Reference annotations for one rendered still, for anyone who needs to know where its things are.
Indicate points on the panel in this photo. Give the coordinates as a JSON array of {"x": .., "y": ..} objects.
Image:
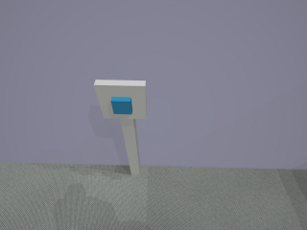
[{"x": 137, "y": 91}]

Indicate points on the button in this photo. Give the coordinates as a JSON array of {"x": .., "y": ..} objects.
[{"x": 121, "y": 105}]

